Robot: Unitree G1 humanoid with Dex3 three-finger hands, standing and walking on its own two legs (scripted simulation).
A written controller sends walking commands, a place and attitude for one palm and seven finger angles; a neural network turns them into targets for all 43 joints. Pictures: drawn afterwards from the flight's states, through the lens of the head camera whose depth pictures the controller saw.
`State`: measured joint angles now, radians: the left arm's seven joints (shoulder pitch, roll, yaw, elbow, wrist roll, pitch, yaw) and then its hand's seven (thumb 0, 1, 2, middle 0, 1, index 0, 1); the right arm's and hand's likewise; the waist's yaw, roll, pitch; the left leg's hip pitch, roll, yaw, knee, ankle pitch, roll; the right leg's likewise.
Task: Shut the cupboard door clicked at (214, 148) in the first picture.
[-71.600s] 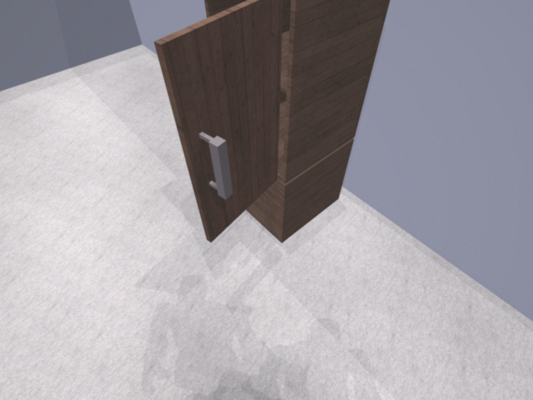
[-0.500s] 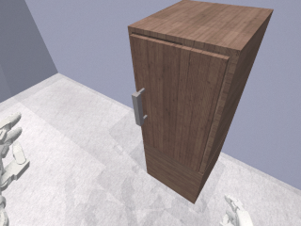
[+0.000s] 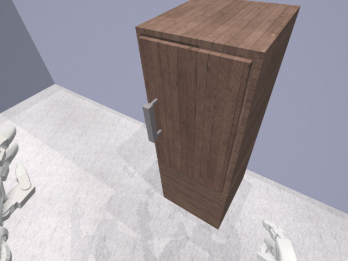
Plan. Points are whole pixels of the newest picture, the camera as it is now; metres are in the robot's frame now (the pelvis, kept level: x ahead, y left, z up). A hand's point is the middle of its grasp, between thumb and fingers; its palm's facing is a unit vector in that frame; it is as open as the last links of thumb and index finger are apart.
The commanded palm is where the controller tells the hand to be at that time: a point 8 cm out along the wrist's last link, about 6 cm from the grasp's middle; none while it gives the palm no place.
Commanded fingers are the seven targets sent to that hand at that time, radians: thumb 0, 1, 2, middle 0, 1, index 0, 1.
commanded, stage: step back with the hand held close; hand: left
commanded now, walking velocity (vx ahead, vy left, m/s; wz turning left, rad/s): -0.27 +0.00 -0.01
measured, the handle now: (154, 120) +0.60 +0.14 -0.04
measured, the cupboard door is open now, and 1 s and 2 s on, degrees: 0 0 0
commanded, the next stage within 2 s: stop stepping back and stand still in 1.54 s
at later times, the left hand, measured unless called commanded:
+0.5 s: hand (3, 221) +0.14 +0.29 +0.15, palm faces +0.45 -0.76 -0.47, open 7.4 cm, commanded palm +0.08 +0.32 +0.18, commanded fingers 0.00 0.90 0.90 -0.20 -0.30 -0.20 -0.30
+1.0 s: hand out of the picture +0.07 +0.29 +0.16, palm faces +0.51 -0.71 -0.48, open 7.4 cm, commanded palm -0.01 +0.32 +0.18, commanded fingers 0.00 0.90 0.90 -0.20 -0.30 -0.20 -0.30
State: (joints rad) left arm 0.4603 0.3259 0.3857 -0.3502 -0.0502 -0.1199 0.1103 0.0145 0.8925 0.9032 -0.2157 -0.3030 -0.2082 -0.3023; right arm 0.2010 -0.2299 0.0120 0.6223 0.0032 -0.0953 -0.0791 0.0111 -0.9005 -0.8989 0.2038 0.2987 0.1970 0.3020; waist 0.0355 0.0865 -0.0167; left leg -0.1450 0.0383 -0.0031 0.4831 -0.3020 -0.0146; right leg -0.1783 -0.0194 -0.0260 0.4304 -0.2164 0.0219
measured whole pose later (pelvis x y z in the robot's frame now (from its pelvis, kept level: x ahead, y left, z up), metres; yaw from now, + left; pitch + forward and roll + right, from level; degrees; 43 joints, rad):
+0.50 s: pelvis -0.06 +0.02 -0.01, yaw +0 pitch +0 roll -1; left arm 0.53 0.39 0.43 -0.43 -0.03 -0.19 0.15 0.01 0.89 0.90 -0.22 -0.30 -0.21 -0.30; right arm 0.22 -0.22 0.00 0.55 0.02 -0.02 -0.09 0.01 -0.90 -0.90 0.20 0.30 0.20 0.30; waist 0.00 0.02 -0.01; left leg -0.35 0.01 0.01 0.62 -0.27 0.02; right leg -0.37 -0.05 0.00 0.54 -0.16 0.05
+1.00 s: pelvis -0.12 +0.01 -0.02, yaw +6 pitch +0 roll -2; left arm 0.49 0.43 0.47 -0.48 -0.01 -0.27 0.16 0.01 0.89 0.90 -0.22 -0.30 -0.21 -0.30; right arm 0.22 -0.21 -0.01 0.59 0.01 -0.12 -0.08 0.01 -0.90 -0.90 0.20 0.30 0.20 0.30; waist -0.04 0.01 0.02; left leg -0.49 0.04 0.01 0.66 -0.17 0.03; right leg -0.45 0.03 0.07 0.65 -0.17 0.04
